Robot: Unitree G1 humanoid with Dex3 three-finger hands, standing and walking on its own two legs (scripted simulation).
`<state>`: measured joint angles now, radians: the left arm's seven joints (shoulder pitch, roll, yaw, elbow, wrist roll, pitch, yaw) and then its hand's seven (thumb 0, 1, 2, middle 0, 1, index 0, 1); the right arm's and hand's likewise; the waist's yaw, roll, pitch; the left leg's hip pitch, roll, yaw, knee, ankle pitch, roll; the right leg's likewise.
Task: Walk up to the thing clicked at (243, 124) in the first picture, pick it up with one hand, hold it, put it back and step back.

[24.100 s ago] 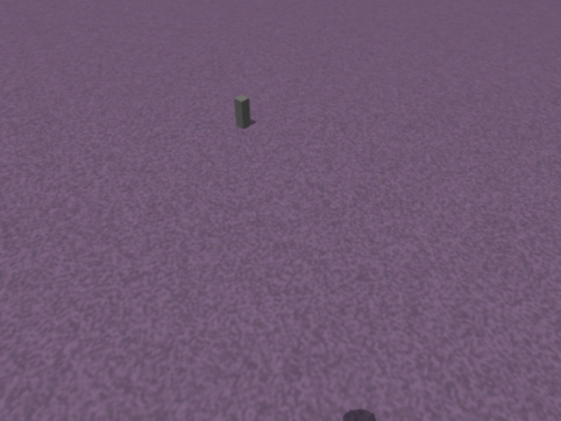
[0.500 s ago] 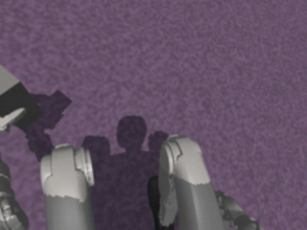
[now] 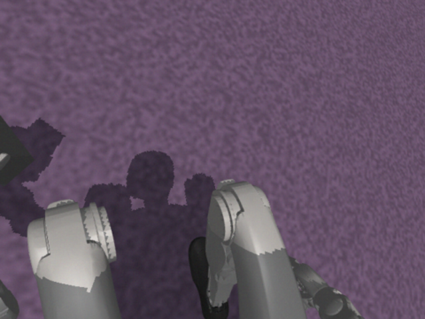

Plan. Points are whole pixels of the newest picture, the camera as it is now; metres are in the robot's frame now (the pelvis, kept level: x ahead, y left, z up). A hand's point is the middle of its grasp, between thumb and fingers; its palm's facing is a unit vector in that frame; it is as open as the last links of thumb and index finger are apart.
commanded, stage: lower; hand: left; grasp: from the side
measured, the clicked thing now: out of the picture +0.42 +0.31 -0.13
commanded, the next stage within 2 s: loosen in 1.38 s
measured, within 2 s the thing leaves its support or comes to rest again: rests again in 1.66 s
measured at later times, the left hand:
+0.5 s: hand out of the picture +0.43 +0.34 -0.14, palm faces +0.49 -0.87 -0.03, open 10.5 cm
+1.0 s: hand out of the picture +0.43 +0.34 -0.16, palm faces +0.51 -0.86 -0.03, open 10.5 cm
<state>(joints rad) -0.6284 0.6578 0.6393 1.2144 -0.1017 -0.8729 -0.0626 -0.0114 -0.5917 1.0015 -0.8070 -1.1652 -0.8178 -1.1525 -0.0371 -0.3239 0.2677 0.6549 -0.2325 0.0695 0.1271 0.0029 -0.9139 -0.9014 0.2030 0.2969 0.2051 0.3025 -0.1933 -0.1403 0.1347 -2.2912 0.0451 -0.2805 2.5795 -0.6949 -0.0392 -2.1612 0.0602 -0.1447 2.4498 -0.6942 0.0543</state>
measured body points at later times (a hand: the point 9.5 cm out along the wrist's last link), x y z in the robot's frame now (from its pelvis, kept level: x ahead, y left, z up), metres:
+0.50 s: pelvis -0.01 +0.01 -0.01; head +0.23 +0.15 +0.35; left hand +0.39 +0.38 -0.14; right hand +0.14 -0.26 -0.07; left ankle +0.08 +0.14 -0.26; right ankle +0.11 -0.12 -0.26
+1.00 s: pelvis -0.01 +0.01 -0.01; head +0.23 +0.17 +0.34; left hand +0.40 +0.38 -0.16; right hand +0.14 -0.25 -0.06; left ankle +0.08 +0.14 -0.26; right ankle +0.11 -0.12 -0.26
